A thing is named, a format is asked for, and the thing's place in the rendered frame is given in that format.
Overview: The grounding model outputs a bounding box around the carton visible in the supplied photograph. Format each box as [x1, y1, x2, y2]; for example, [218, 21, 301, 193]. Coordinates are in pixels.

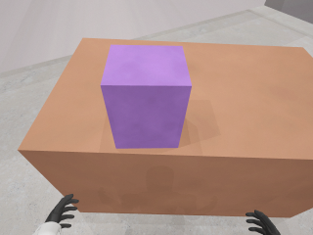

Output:
[100, 44, 192, 149]

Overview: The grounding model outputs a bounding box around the left robot hand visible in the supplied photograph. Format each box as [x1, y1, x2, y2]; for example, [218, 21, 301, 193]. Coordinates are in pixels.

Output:
[45, 194, 79, 229]

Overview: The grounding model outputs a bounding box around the right robot hand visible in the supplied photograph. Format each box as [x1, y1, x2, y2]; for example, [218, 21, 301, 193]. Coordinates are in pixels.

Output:
[246, 210, 281, 235]

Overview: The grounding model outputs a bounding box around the pedestal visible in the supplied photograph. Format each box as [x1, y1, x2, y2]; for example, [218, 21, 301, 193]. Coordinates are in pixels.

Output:
[18, 37, 313, 218]

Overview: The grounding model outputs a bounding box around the robot left forearm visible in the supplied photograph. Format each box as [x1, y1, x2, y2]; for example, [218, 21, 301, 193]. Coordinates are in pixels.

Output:
[32, 221, 62, 235]

